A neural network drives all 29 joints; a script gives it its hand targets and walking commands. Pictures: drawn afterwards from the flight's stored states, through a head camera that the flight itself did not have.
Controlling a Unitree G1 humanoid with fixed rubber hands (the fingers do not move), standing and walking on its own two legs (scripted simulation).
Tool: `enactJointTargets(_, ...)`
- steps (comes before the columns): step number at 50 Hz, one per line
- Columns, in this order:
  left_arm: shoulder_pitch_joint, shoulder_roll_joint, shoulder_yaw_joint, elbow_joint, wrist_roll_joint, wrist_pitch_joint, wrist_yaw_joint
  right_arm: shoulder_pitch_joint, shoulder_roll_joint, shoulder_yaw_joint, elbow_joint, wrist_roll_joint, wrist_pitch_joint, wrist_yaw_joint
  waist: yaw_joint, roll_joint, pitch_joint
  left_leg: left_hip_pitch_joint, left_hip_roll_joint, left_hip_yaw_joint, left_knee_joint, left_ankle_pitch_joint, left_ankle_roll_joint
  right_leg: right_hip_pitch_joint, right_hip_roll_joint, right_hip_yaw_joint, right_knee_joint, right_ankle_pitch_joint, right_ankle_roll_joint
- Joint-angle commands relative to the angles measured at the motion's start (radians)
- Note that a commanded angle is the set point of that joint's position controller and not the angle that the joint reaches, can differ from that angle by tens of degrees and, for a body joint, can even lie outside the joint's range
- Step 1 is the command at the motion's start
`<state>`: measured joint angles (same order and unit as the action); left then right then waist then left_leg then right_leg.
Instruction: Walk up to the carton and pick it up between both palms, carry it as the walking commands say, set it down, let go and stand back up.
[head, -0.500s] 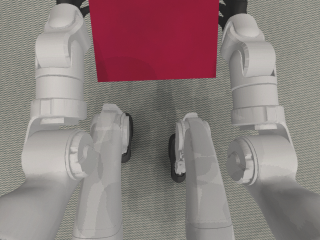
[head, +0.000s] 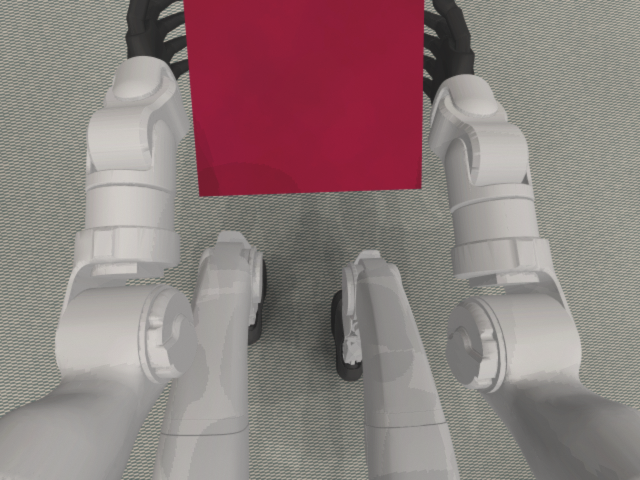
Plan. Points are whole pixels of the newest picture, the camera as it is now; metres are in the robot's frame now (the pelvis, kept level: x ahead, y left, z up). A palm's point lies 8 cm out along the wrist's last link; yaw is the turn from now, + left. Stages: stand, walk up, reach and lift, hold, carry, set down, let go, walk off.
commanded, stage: reach and lift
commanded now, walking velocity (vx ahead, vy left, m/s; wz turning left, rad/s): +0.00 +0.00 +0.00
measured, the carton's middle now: (302, 96) +0.51 +0.03 -0.11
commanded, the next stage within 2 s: none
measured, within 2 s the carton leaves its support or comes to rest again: neither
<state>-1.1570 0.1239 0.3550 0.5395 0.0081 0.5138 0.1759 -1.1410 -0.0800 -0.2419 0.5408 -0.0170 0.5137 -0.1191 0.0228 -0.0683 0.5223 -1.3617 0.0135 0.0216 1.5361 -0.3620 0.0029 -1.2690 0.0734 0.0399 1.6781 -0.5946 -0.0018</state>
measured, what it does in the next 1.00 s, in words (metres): rises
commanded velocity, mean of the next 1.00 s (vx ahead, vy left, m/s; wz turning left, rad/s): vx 0.00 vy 0.00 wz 0.00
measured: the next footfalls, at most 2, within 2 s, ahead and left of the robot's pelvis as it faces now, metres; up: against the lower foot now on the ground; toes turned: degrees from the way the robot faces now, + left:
none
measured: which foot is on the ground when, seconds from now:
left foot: down 0.00-1.00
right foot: down 0.00-1.00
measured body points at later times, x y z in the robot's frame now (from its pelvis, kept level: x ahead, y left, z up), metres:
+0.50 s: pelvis +0.05 +0.00 +0.07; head +0.19 +0.02 +0.50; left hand +0.49 +0.18 +0.06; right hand +0.50 -0.11 +0.06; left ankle +0.19 +0.12 -0.53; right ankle +0.11 -0.11 -0.53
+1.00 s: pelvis +0.11 +0.00 +0.15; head +0.17 +0.02 +0.59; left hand +0.47 +0.18 +0.13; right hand +0.48 -0.12 +0.14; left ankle +0.18 +0.12 -0.53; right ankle +0.11 -0.11 -0.53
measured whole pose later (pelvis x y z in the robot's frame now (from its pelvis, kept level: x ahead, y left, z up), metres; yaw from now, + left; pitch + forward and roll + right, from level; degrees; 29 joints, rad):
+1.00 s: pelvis +0.11 +0.00 +0.15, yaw -1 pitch +14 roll +0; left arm -0.53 -0.07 0.36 0.62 0.12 0.46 0.14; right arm -0.53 0.10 -0.24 0.66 -0.16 0.45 -0.06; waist 0.03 -0.07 -0.14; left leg -0.87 0.01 0.02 0.95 -0.32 0.00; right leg -0.78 0.07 0.07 1.02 -0.49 -0.01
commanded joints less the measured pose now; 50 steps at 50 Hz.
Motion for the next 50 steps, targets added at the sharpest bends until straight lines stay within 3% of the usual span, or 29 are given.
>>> enactJointTargets(1,-0.601,-1.237,-0.651,-0.021,-0.154,0.008,-0.324,-0.872,1.088,0.549,-0.217,0.209,-0.096,0.317,0.125,0.085,-2.288,0.999,-0.147,-0.097,-0.232,0.089,-0.006,0.228,0.090,0.007,-0.417,0.129,-0.017)
enactJointTargets(2,-0.553,-1.219,-0.600,0.039,-0.111,-0.007,-0.331,-0.820,1.116,0.535,-0.133,0.182,-0.093,0.317,0.140,0.080,-2.184,0.912,-0.148,-0.040,-0.228,0.121,-0.002,0.240,0.084,0.018,-0.454,0.107,-0.012)
enactJointTargets(3,-0.546,-1.231,-0.571,0.096,-0.102,-0.007,-0.342,-0.821,1.142,0.509,-0.098,0.166,-0.092,0.322,0.134,0.032,-2.106,0.885,-0.142,-0.069,-0.251,0.068,0.009,0.214,0.081,0.015,-0.463,0.070,-0.008)
enactJointTargets(4,-0.624,-1.261,-0.613,-0.019,-0.134,-0.019,-0.343,-0.821,1.183,0.511,-0.122,0.174,-0.096,0.327,0.124,0.046,-2.210,0.949,-0.149,-0.065,-0.266,0.094,0.004,0.278,0.088,0.014,-0.474,0.108,-0.009)
enactJointTargets(5,-0.586,-1.228,-0.597,0.030,-0.118,-0.014,-0.342,-0.831,1.167,0.546,-0.142,0.198,-0.102,0.327,0.166,0.076,-2.168,0.963,-0.146,-0.063,-0.269,0.116,0.009,0.275,0.081,0.032,-0.480,0.120,-0.009)
enactJointTargets(6,-0.625,-1.236,-0.610,0.006,-0.138,-0.025,-0.348,-0.766,1.194,0.512,-0.054,0.161,-0.094,0.330,0.112,0.026,-2.104,0.928,-0.146,-0.080,-0.266,0.090,0.008,0.243,0.079,0.023,-0.483,0.105,-0.008)
enactJointTargets(7,-0.607,-1.246,-0.583,0.061,-0.108,-0.026,-0.359,-0.784,1.180,0.478,-0.056,0.149,-0.111,0.330,0.128,0.075,-2.009,0.862,-0.149,-0.050,-0.267,0.084,0.004,0.220,0.077,0.026,-0.496,0.094,-0.014)
enactJointTargets(9,-0.616,-1.233,-0.589,-0.022,-0.114,-0.038,-0.360,-0.757,1.229,0.513,-0.088,0.167,-0.104,0.335,0.151,0.037,-2.097,0.943,-0.152,-0.050,-0.281,0.149,0.011,0.295,0.079,0.036,-0.519,0.142,-0.002)
enactJointTargets(10,-0.625,-1.241,-0.592,0.000,-0.120,-0.037,-0.365,-0.755,1.230,0.496,-0.057,0.154,-0.105,0.333,0.129,0.045,-2.037,0.928,-0.150,-0.054,-0.294,0.092,0.009,0.266,0.081,0.033,-0.530,0.104,-0.004)
enactJointTargets(11,-0.651,-1.265,-0.648,-0.111,-0.161,-0.047,-0.363,-0.750,1.249,0.544,-0.146,0.181,-0.118,0.330,0.125,0.054,-2.174,1.002,-0.161,-0.054,-0.299,0.177,0.008,0.378,0.086,0.044,-0.539,0.191,-0.009)
enactJointTargets(13,-0.570,-1.269,-0.650,-0.087,-0.156,-0.039,-0.362,-0.715,1.228,0.546,-0.171,0.167,-0.116,0.326,0.118,0.038,-2.162,1.038,-0.157,-0.079,-0.303,0.229,0.005,0.363,0.088,0.035,-0.529,0.239,-0.004)
enactJointTargets(14,-0.557,-1.284,-0.631,-0.023,-0.140,-0.032,-0.363,-0.698,1.222,0.523,-0.121,0.157,-0.112,0.324,0.109,0.053,-2.072,1.007,-0.155,-0.080,-0.323,0.172,0.004,0.347,0.078,0.039,-0.545,0.208,-0.005)
enactJointTargets(15,-0.527,-1.271,-0.575,0.082,-0.097,-0.032,-0.372,-0.731,1.207,0.491,-0.071,0.140,-0.121,0.332,0.147,0.070,-1.896,0.918,-0.152,-0.061,-0.346,0.062,0.006,0.273,0.074,0.052,-0.569,0.087,-0.008)
enactJointTargets(19,-0.359,-1.336,-0.558,0.121,-0.075,-0.034,-0.381,-0.596,1.234,0.489,-0.081,0.097,-0.124,0.341,0.114,0.042,-1.869,0.974,-0.158,-0.069,-0.378,0.207,0.006,0.324,0.076,0.033,-0.610,0.221,-0.005)
enactJointTargets(22,-0.205,-1.313,-0.392,0.327,0.038,-0.037,-0.394,-0.476,1.255,0.389,0.075,0.018,-0.118,0.346,0.160,0.026,-1.452,0.865,-0.148,-0.065,-0.443,0.116,0.019,0.170,0.056,0.035,-0.670,0.112,0.000)
enactJointTargets(23,-0.225,-1.339,-0.392,0.302,0.043,-0.035,-0.398,-0.458,1.237,0.349,0.089,-0.003,-0.122,0.351,0.121,0.055,-1.393,0.845,-0.156,-0.064,-0.467,0.080,0.009,0.210,0.060,0.034,-0.703,0.097,-0.014)
enactJointTargets(24,-0.171,-1.334,-0.378,0.285,0.052,-0.039,-0.401,-0.442,1.244,0.352,0.080,-0.002,-0.125,0.356,0.154,0.063,-1.398,0.899,-0.154,-0.071,-0.493,0.130,0.011,0.198,0.061,0.025,-0.698,0.128,-0.016)
enactJointTargets(26,-0.169,-1.316,-0.327,0.259,0.066,-0.048,-0.404,-0.380,1.263,0.311,0.127,-0.013,-0.118,0.362,0.150,0.055,-1.280,0.872,-0.150,-0.058,-0.524,0.125,0.015,0.227,0.048,0.037,-0.754,0.125,-0.016)
enactJointTargets(32,-0.225,-1.384,-0.443,0.109,-0.003,-0.081,-0.414,-0.383,1.293,0.316,0.047,0.013,-0.163,0.369,0.085,0.085,-1.370,1.004,-0.141,-0.087,-0.569,0.174,0.007,0.316,0.053,0.038,-0.769,0.215,-0.035)
enactJointTargets(36,-0.141,-1.432,-0.573,0.000,-0.062,-0.082,-0.405,-0.319,1.356,0.462,-0.074,0.098,-0.173,0.363,0.112,0.087,-1.597,1.190,-0.139,-0.084,-0.596,0.416,0.003,0.480,0.064,0.046,-0.791,0.410,-0.022)
enactJointTargets(37,-0.147,-1.407,-0.532,0.045,-0.039,-0.080,-0.410,-0.291,1.343,0.415,0.000,0.069,-0.168,0.363,0.096,0.100,-1.474,1.133,-0.136,-0.073,-0.600,0.374,0.005,0.432,0.049,0.062,-0.821,0.369,-0.019)
enactJointTargets(38,-0.133,-1.387,-0.565,0.015,-0.030,-0.078,-0.402,-0.277,1.339,0.427,-0.011,0.076,-0.167,0.365,0.116,0.106,-1.479,1.159,-0.135,-0.085,-0.626,0.385,0.002,0.440,0.066,0.053,-0.816,0.376,-0.024)
enactJointTargets(39,-0.113,-1.394,-0.597,-0.018,-0.042,-0.074,-0.398,-0.215,1.346,0.441,-0.011,0.067,-0.159,0.366,0.097,0.098,-1.490,1.199,-0.131,-0.085,-0.617,0.501,-0.004,0.472,0.061,0.059,-0.837,0.464,-0.023)
enactJointTargets(42,0.032,-1.420,-0.593,0.079,-0.006,-0.035,-0.391,-0.185,1.316,0.434,-0.032,0.056,-0.148,0.367,0.103,0.106,-1.375,1.236,-0.122,-0.090,-0.686,0.426,0.000,0.482,0.055,0.055,-0.880,0.393,-0.022)
enactJointTargets(46,0.080,-1.429,-0.633,0.001,-0.043,-0.033,-0.390,-0.071,1.326,0.465,-0.040,0.060,-0.136,0.365,0.066,0.085,-1.378,1.331,-0.118,-0.103,-0.712,0.571,-0.006,0.538,0.055,0.054,-0.921,0.495,-0.010)
enactJointTargets(47,0.137,-1.434,-0.627,0.040,-0.035,-0.030,-0.404,-0.088,1.314,0.502,-0.110,0.060,-0.145,0.357,0.080,0.104,-1.416,1.323,-0.126,-0.089,-0.706,0.645,-0.005,0.600,0.046,0.074,-0.939,0.585,-0.012)
enactJointTargets(48,0.151,-1.397,-0.608,0.027,-0.019,-0.026,-0.394,-0.030,1.295,0.486,-0.071,0.047,-0.130,0.356,0.094,0.120,-1.334,1.344,-0.108,-0.101,-0.736,0.620,-0.006,0.561,0.049,0.065,-0.939,0.531,-0.012)
enactJointTargets(49,0.099,-1.371,-0.611,-0.009,-0.019,-0.028,-0.396,-0.054,1.289,0.444,-0.038,0.041,-0.130,0.361,0.071,0.107,-1.329,1.326,-0.108,-0.106,-0.753,0.537,0.000,0.575,0.049,0.071,-0.967,0.489,-0.017)
enactJointTargets(50,0.093,-1.386,-0.619,-0.015,-0.018,-0.027,-0.387,-0.077,1.286,0.467,-0.047,0.057,-0.127,0.362,0.092,0.123,-1.256,1.342,-0.103,-0.097,-0.769,0.529,-0.004,0.554,0.043,0.072,-0.972,0.461,-0.017)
